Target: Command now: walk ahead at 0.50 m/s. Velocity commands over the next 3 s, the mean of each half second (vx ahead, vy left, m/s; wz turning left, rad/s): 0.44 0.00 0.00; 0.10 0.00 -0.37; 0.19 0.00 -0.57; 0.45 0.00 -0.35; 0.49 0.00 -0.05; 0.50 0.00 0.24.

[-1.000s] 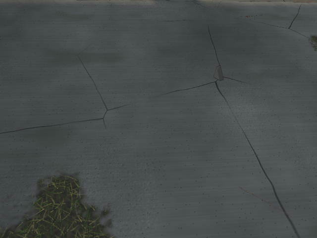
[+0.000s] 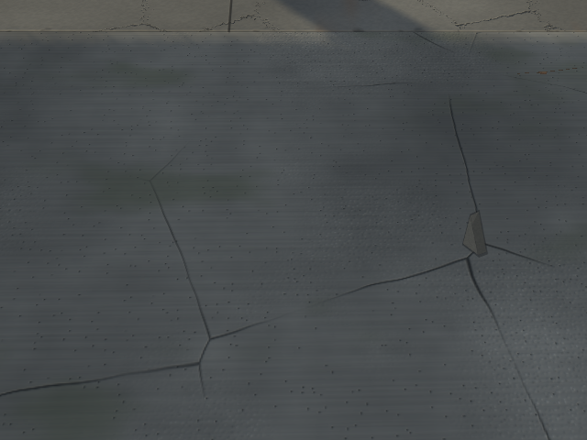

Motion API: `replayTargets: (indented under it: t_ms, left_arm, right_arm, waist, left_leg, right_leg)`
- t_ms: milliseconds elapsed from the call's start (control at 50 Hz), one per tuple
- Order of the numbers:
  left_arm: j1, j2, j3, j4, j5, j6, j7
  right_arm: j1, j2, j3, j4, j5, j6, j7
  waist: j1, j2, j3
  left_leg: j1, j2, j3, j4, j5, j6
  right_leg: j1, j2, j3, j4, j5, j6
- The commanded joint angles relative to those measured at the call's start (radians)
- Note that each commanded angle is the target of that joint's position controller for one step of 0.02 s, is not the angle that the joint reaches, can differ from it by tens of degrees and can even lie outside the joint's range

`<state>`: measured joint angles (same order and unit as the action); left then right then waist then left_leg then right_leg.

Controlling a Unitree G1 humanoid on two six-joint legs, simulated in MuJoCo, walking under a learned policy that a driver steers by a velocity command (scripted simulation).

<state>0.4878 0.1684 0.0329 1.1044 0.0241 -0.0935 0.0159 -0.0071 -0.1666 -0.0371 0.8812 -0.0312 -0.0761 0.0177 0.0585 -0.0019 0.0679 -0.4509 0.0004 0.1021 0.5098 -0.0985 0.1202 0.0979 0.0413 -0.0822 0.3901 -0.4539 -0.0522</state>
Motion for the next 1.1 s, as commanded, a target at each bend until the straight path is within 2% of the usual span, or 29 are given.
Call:
replayTargets:
  t_ms: [20, 40, 60, 80, 120, 160, 220, 320, 360, 440, 480, 500, 520, 540, 560, 580, 600, 620, 640, 700, 800, 840, 960, 1000, 1020, 1040, 1060, 1080, 1100]
  left_arm:
    - [0.105, 0.025, -0.002, -0.078, -0.056, -0.007, -0.013]
    - [0.043, 0.122, 0.026, -0.071, -0.030, -0.006, -0.011]
    - [-0.057, 0.127, 0.032, -0.108, -0.022, -0.007, -0.013]
    - [-0.108, 0.114, 0.029, -0.119, -0.018, -0.012, -0.016]
    - [-0.095, 0.076, 0.029, -0.113, 0.009, 0.012, -0.023]
    - [-0.086, 0.050, 0.028, -0.112, 0.016, 0.035, -0.034]
    - [-0.196, 0.060, 0.028, -0.155, 0.017, 0.052, -0.043]
    - [-0.413, 0.061, 0.017, -0.231, 0.001, 0.051, -0.048]
    - [-0.452, 0.045, 0.007, -0.239, -0.003, 0.046, -0.043]
    - [-0.439, 0.054, 0.004, -0.228, -0.004, 0.029, -0.025]
    - [-0.308, 0.090, 0.018, -0.180, 0.002, 0.014, -0.013]
    - [-0.190, 0.099, 0.025, -0.136, 0.010, -0.001, -0.008]
    - [-0.085, 0.156, 0.038, -0.104, 0.027, -0.015, -0.003]
    - [-0.022, 0.228, 0.055, -0.099, 0.037, -0.012, -0.005]
    - [-0.040, 0.207, 0.050, -0.110, -0.023, 0.005, -0.015]
    - [-0.148, 0.184, 0.046, -0.142, -0.036, 0.017, -0.016]
    - [-0.236, 0.152, 0.038, -0.162, -0.031, 0.025, -0.012]
    - [-0.259, 0.132, 0.033, -0.165, -0.028, 0.030, -0.005]
    - [-0.261, 0.121, 0.031, -0.163, -0.028, 0.036, 0.001]
    - [-0.260, 0.148, 0.042, -0.181, -0.009, 0.046, -0.001]
    - [-0.236, 0.184, 0.063, -0.207, 0.002, 0.079, -0.006]
    - [-0.228, 0.195, 0.071, -0.215, 0.001, 0.092, -0.006]
    - [-0.244, 0.210, 0.088, -0.237, 0.001, 0.122, -0.008]
    - [-0.275, 0.207, 0.092, -0.248, -0.007, 0.133, -0.010]
    - [-0.298, 0.202, 0.092, -0.260, -0.017, 0.136, -0.010]
    - [-0.287, 0.161, 0.083, -0.277, -0.029, 0.136, -0.007]
    - [-0.266, 0.101, 0.072, -0.300, -0.048, 0.132, -0.003]
    - [-0.295, 0.189, 0.088, -0.285, 0.001, 0.124, -0.001]
    - [-0.279, 0.206, 0.096, -0.275, 0.010, 0.122, -0.010]
  right_arm:
    - [0.540, -0.293, -0.091, 0.095, -0.036, -0.014, -0.022]
    - [0.462, -0.248, -0.083, 0.089, 0.001, 0.004, -0.014]
    - [0.340, -0.201, -0.067, 0.071, 0.013, 0.003, -0.011]
    - [0.282, -0.139, -0.050, 0.065, 0.012, -0.005, -0.006]
    - [0.274, -0.071, -0.028, 0.091, 0.015, -0.018, -0.013]
    - [0.329, -0.078, -0.025, 0.116, 0.017, -0.032, -0.018]
    - [0.383, -0.119, -0.029, 0.134, 0.020, -0.039, -0.019]
    - [0.467, -0.112, -0.018, 0.149, 0.020, -0.036, -0.018]
    - [0.496, -0.108, -0.012, 0.162, 0.019, -0.036, -0.022]
    - [0.521, -0.108, -0.006, 0.187, 0.008, -0.027, -0.034]
    - [0.485, -0.124, -0.011, 0.185, 0.008, -0.025, -0.043]
    - [0.457, -0.136, -0.015, 0.183, 0.018, -0.021, -0.045]
    - [0.476, -0.124, -0.011, 0.169, 0.028, -0.023, -0.049]
    - [0.626, -0.029, 0.006, 0.174, 0.066, -0.016, -0.052]
    - [0.651, -0.078, -0.009, 0.195, 0.066, 0.001, -0.053]
    - [0.539, -0.104, -0.020, 0.163, 0.030, 0.011, -0.051]
    - [0.430, -0.095, -0.021, 0.128, 0.007, 0.013, -0.050]
    - [0.384, -0.098, -0.027, 0.111, -0.004, 0.020, -0.048]
    - [0.381, -0.092, -0.030, 0.100, -0.009, 0.035, -0.046]
    - [0.407, -0.061, -0.028, 0.094, -0.001, 0.072, -0.052]
    - [0.279, -0.098, -0.035, 0.034, 0.003, 0.104, -0.064]
    - [0.235, -0.109, -0.036, 0.011, 0.008, 0.108, -0.064]
    - [0.243, -0.110, -0.029, -0.019, 0.032, 0.096, -0.077]
    - [0.322, -0.111, -0.028, -0.010, 0.040, 0.087, -0.082]
    - [0.383, -0.122, -0.031, -0.001, 0.036, 0.081, -0.085]
    - [0.400, -0.194, -0.048, -0.008, 0.023, 0.074, -0.093]
    - [0.324, -0.301, -0.071, -0.051, 0.011, 0.073, -0.098]
    - [0.201, -0.267, -0.061, -0.080, -0.006, 0.074, -0.094]
    - [0.169, -0.195, -0.042, -0.097, -0.003, 0.068, -0.092]
  waist:
    - [-0.188, 0.234, -0.373]
    - [-0.170, 0.109, -0.347]
    - [-0.127, 0.075, -0.182]
    - [-0.105, 0.024, -0.108]
    - [-0.043, 0.041, -0.048]
    - [-0.026, 0.048, -0.045]
    - [-0.027, 0.051, -0.006]
    - [-0.076, 0.059, 0.033]
    - [-0.086, 0.058, 0.040]
    - [-0.085, 0.100, 0.007]
    - [-0.030, 0.107, -0.041]
    - [0.030, 0.069, -0.086]
    - [0.046, 0.013, -0.174]
    - [0.001, -0.187, -0.345]
    - [0.000, -0.162, -0.453]
    - [-0.018, -0.088, -0.336]
    - [-0.030, -0.059, -0.206]
    - [-0.050, -0.032, -0.136]
    - [-0.073, -0.034, -0.119]
    - [-0.101, -0.037, -0.152]
    - [-0.064, -0.101, -0.133]
    - [-0.049, -0.115, -0.117]
    - [-0.039, -0.127, -0.105]
    - [-0.076, -0.137, -0.102]
    - [-0.109, -0.132, -0.095]
    - [-0.097, -0.018, -0.084]
    - [-0.062, 0.246, -0.097]
    - [-0.044, 0.153, -0.015]
    - [-0.016, 0.081, -0.029]
  left_leg:
    - [0.829, 0.424, -0.649, -0.137, -0.178, 0.238]
    - [0.761, 0.406, -0.769, -0.237, -0.216, 0.227]
    - [0.611, 0.370, -0.590, -0.253, -0.214, 0.189]
    - [0.483, 0.328, -0.484, -0.290, -0.117, 0.158]
    - [0.330, 0.244, -0.327, -0.329, 0.007, 0.093]
    - [0.300, 0.218, -0.270, -0.344, 0.106, 0.088]
    - [0.301, 0.201, -0.214, -0.383, 0.137, 0.091]
    - [0.355, 0.167, -0.151, -0.400, 0.233, 0.071]
    - [0.381, 0.160, -0.106, -0.357, 0.439, 0.055]
    - [0.463, 0.171, -0.080, -0.224, 0.676, 0.034]
    - [0.495, 0.171, -0.093, -0.083, 0.762, 0.016]
    - [0.488, 0.141, -0.062, 0.063, 0.704, -0.008]
    - [0.359, 0.100, -0.036, 0.248, 0.438, -0.036]
    - [0.104, -0.031, 0.016, 0.608, -0.310, -0.071]
    - [0.034, -0.068, -0.088, 0.752, -0.532, -0.086]
    - [-0.013, -0.028, -0.119, 0.783, -0.468, -0.093]
    - [-0.056, -0.005, -0.120, 0.762, -0.411, -0.097]
    - [-0.048, 0.019, -0.129, 0.714, -0.370, -0.101]
    - [-0.009, 0.030, -0.131, 0.663, -0.345, -0.107]
    - [0.054, 0.009, -0.115, 0.590, -0.321, -0.121]
    - [0.012, 0.005, -0.123, 0.453, -0.286, -0.135]
    - [0.001, -0.003, -0.129, 0.409, -0.284, -0.138]
    - [0.117, -0.058, -0.126, 0.206, -0.334, -0.113]
    - [0.242, -0.085, -0.118, 0.021, -0.304, -0.084]
    - [0.342, -0.077, -0.117, -0.137, -0.245, -0.068]
    - [0.417, 0.062, -0.253, -0.298, -0.330, -0.038]
    - [0.418, 0.364, -0.589, -0.388, -0.439, 0.063]
    - [0.226, 0.416, -0.561, -0.385, -0.288, 0.123]
    - [0.165, 0.349, -0.466, -0.340, -0.142, 0.116]
  right_leg:
    - [-0.605, 0.001, -0.027, 0.873, 0.150, -0.028]
    - [-0.710, 0.005, 0.120, 0.974, -0.022, -0.045]
    - [-0.759, -0.055, 0.131, 0.956, 0.068, -0.052]
    - [-0.732, -0.088, 0.130, 0.898, 0.136, -0.052]
    - [-0.638, -0.128, 0.124, 0.796, 0.177, -0.037]
    - [-0.611, -0.128, 0.104, 0.756, 0.192, -0.020]
    - [-0.701, -0.150, 0.076, 0.670, 0.276, 0.006]
    - [-0.746, -0.143, 0.029, 0.403, 0.431, 0.029]
    - [-0.698, -0.110, -0.002, 0.302, 0.462, 0.023]
    - [-0.585, -0.054, -0.016, 0.204, 0.433, -0.015]
    - [-0.456, -0.014, -0.007, 0.134, 0.397, -0.046]
    - [-0.335, -0.005, -0.014, 0.019, 0.514, -0.062]
    - [-0.126, -0.126, 0.081, 0.059, 0.876, -0.086]
    - [0.180, -0.425, 0.373, 0.165, 1.413, -0.259]
    - [0.192, -0.474, 0.517, 0.105, 1.460, -0.361]
    - [0.053, -0.418, 0.453, 0.041, 1.279, -0.345]
    - [-0.077, -0.368, 0.402, -0.007, 1.134, -0.314]
    - [-0.180, -0.323, 0.351, -0.045, 1.068, -0.278]
    - [-0.257, -0.284, 0.316, -0.067, 1.001, -0.250]
    - [-0.348, -0.237, 0.300, -0.092, 0.833, -0.229]
    - [-0.420, -0.204, 0.390, -0.176, 0.248, -0.206]
    - [-0.421, -0.202, 0.439, -0.200, 0.106, -0.194]
    - [-0.428, -0.185, 0.521, -0.201, 0.083, -0.155]
    - [-0.467, -0.157, 0.537, -0.198, 0.077, -0.114]
    - [-0.518, -0.115, 0.516, -0.181, 0.035, -0.067]
    - [-0.603, -0.035, 0.434, -0.059, -0.038, 0.000]
    - [-0.740, 0.133, 0.203, 0.271, -0.076, 0.040]
    - [-0.750, 0.071, 0.161, 0.472, -0.070, 0.049]
    - [-0.654, 0.053, 0.182, 0.591, -0.011, 0.047]
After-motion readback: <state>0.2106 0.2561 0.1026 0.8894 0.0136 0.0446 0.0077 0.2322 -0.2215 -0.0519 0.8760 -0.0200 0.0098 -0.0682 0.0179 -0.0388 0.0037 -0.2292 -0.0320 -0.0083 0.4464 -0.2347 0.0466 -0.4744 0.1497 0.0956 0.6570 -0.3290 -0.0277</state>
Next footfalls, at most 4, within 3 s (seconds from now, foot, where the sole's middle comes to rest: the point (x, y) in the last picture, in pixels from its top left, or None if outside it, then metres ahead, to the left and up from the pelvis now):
0.52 right None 0.44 -0.08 -0.76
1.04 left None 0.37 0.10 -0.76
1.56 right None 0.37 -0.16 -0.76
2.06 left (436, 325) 0.74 -0.29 -0.76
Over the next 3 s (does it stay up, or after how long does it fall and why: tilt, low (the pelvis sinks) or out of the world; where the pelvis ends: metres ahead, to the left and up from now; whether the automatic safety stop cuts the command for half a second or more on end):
stays up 0.92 -0.60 0.02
